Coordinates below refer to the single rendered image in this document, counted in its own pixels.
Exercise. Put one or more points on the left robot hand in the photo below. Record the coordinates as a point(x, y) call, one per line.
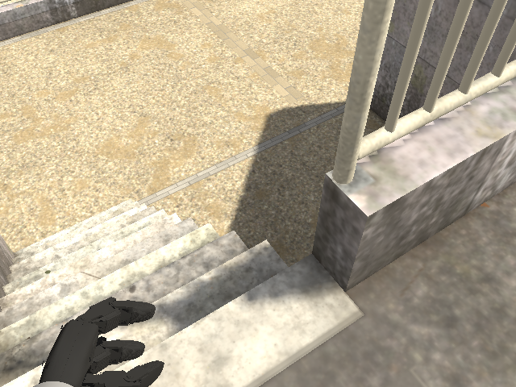
point(78, 353)

